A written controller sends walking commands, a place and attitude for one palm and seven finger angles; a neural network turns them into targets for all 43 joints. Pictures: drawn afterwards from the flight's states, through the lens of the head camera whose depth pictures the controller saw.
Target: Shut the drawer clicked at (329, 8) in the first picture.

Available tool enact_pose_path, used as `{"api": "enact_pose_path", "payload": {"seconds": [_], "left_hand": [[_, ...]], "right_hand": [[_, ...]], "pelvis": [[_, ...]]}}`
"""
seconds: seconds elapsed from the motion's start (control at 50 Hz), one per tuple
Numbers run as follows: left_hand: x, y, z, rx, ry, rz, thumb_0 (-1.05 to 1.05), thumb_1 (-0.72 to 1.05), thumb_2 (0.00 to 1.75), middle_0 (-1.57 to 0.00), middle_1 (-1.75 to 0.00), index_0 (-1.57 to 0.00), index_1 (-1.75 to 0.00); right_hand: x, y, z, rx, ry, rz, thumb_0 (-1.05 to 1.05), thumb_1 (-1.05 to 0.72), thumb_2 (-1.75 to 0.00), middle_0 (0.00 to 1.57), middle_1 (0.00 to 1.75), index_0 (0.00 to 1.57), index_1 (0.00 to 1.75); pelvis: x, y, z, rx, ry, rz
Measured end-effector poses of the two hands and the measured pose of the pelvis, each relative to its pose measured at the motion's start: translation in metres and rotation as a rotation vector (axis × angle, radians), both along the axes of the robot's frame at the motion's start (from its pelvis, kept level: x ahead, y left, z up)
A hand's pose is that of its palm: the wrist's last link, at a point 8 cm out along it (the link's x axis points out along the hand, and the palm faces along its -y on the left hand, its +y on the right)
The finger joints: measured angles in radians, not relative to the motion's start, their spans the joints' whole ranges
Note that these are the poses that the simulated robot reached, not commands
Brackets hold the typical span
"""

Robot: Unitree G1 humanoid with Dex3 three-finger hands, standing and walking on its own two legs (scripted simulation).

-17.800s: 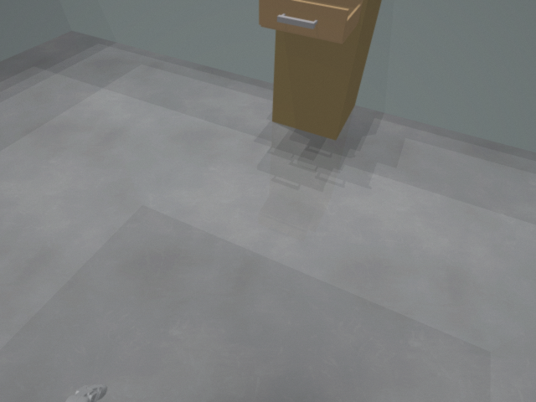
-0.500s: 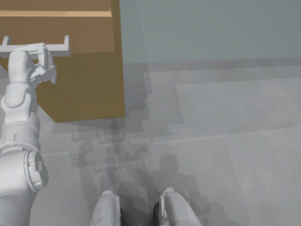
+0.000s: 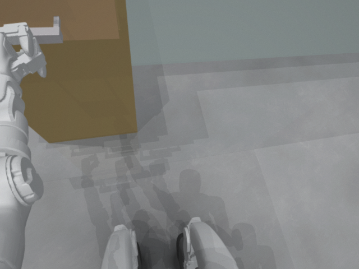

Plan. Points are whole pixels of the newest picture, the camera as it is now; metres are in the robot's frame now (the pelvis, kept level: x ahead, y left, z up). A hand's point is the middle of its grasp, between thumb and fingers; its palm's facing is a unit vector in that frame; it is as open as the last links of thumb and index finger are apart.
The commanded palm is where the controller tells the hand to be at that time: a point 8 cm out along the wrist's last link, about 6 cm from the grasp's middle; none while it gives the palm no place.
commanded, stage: push the drawer shut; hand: left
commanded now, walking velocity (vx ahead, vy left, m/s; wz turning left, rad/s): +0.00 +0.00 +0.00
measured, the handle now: (17, 29) +0.61 +0.27 +0.07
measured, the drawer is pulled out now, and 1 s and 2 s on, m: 0.04 0.00 0.00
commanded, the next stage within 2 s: pull the fist back off the drawer in 0.72 s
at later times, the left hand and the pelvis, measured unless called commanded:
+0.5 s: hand (35, 40) +0.58 +0.23 +0.07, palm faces +0.08 -1.00 -0.03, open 3.2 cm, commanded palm +0.60 +0.24 +0.07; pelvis -0.01 +0.00 -0.02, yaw +0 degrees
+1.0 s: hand (31, 38) +0.58 +0.24 +0.07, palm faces +0.06 -1.00 -0.04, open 3.4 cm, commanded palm +0.61 +0.24 +0.07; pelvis -0.03 +0.01 -0.03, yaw -1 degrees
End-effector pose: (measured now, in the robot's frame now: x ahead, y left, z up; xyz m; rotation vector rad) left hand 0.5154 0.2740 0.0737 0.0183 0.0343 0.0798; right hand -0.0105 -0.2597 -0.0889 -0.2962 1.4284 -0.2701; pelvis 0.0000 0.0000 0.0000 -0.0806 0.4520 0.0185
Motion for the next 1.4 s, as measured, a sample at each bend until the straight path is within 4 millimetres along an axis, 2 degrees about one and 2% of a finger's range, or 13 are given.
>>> {"api": "enact_pose_path", "payload": {"seconds": [0.3,0.5,0.84,1.18,1.4], "left_hand": [[0.037,0.002,0.001,-0.003,0.005,-0.001,0.06,0.82,0.92,-1.40,-1.60,-1.40,-1.60],[0.040,0.012,0.000,0.012,0.019,0.002,0.04,0.68,0.94,-1.40,-1.60,-1.40,-1.60],[0.042,0.016,0.003,0.017,0.016,-0.022,0.08,0.65,0.93,-1.40,-1.60,-1.40,-1.60],[0.042,0.016,0.003,0.011,0.018,-0.005,0.08,0.64,0.92,-1.40,-1.60,-1.40,-1.60],[0.035,0.002,0.003,-0.010,0.002,0.012,0.06,0.80,0.91,-1.40,-1.60,-1.40,-1.60]], "right_hand": [[-0.031,0.007,0.000,-0.011,0.094,-0.025,0.00,-0.91,-0.90,0.21,0.30,0.21,0.30],[-0.053,0.016,-0.002,-0.008,0.140,-0.027,0.00,-0.91,-0.90,0.21,0.30,0.21,0.30],[-0.071,0.022,0.000,-0.056,0.090,-0.022,0.00,-0.91,-0.90,0.21,0.30,0.21,0.30],[-0.074,0.033,0.003,-0.021,0.119,-0.013,0.00,-0.91,-0.90,0.21,0.30,0.21,0.30],[-0.054,0.026,0.006,0.022,0.106,-0.028,0.00,-0.91,-0.90,0.21,0.30,0.21,0.30]], "pelvis": [[-0.005,0.003,-0.011,-0.020,0.057,0.000],[-0.012,0.003,-0.018,-0.034,0.077,0.012],[-0.029,0.009,-0.025,-0.051,0.092,0.006],[-0.027,0.014,-0.023,-0.051,0.090,0.016],[-0.013,0.010,-0.010,-0.033,0.064,0.002]]}}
